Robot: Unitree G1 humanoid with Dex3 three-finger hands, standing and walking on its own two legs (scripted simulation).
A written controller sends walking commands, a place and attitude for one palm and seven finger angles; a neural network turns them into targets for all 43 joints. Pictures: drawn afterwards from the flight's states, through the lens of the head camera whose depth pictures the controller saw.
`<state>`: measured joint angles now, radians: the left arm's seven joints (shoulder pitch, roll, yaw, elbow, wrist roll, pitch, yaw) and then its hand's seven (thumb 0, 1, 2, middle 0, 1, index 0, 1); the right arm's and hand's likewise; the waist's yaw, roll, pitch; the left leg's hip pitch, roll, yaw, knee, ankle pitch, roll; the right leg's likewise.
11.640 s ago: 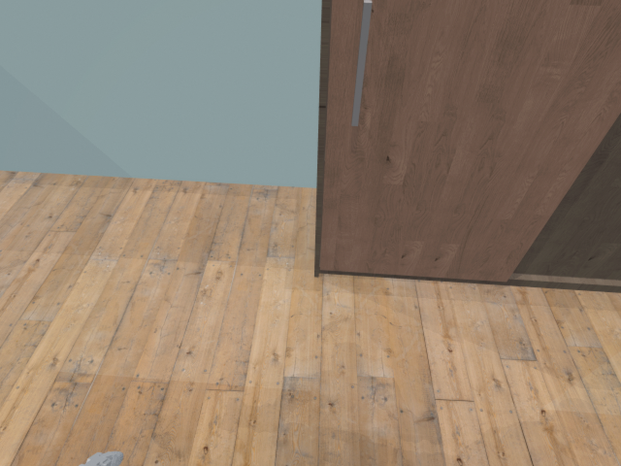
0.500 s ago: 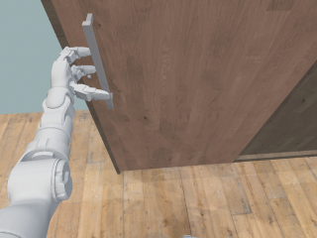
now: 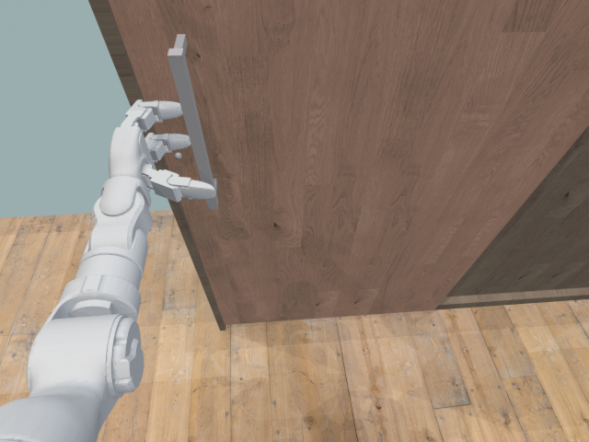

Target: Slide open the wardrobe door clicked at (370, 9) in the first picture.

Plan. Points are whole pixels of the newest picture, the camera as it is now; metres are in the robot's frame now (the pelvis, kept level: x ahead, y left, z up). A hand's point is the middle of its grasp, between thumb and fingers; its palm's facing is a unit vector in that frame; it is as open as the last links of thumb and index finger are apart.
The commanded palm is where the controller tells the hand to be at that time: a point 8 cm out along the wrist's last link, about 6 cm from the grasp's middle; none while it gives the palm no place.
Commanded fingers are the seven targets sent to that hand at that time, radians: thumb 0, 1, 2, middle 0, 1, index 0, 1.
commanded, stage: slide the fingers in behind the handle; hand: left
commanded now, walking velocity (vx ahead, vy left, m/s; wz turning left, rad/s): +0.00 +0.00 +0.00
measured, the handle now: (199, 136) +0.52 +0.13 +0.12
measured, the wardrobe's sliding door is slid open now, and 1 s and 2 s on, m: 0.00 0.00 0.00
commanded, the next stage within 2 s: grip the handle and tug to test in 1.42 s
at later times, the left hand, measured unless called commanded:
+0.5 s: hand (201, 158) +0.46 +0.12 +0.14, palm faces +0.06 -1.00 -0.02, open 13.9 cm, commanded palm +0.43 +0.17 +0.13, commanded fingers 0.00 -0.50 0.30 -0.30 -1.20 -0.30 -1.20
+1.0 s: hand (215, 155) +0.47 +0.10 +0.13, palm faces +0.06 -1.00 -0.02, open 14.0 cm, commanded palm +0.44 +0.15 +0.13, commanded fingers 0.00 -0.50 0.30 -0.30 -1.20 -0.30 -1.20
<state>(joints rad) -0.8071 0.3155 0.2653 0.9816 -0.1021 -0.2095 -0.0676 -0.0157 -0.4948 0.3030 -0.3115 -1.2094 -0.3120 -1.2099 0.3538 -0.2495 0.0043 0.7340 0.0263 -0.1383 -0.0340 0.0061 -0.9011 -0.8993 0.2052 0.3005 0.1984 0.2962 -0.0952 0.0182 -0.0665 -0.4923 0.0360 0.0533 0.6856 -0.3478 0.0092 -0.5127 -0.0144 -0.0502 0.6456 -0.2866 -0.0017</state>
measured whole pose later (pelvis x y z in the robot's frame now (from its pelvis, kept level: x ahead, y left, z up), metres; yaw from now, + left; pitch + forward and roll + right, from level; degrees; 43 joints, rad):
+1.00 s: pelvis -0.01 -0.01 +0.00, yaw +0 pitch +8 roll +0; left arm -0.84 0.24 0.22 1.01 -0.09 -0.21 0.03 -0.02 -0.50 0.30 -0.30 -1.20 -0.30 -1.20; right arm 0.33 -0.25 0.00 0.76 0.02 -0.13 -0.04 0.01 -0.90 -0.90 0.20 0.30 0.20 0.30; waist -0.10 0.02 -0.05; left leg -0.46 0.04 0.05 0.65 -0.32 -0.01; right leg -0.49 -0.01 -0.06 0.63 -0.28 -0.02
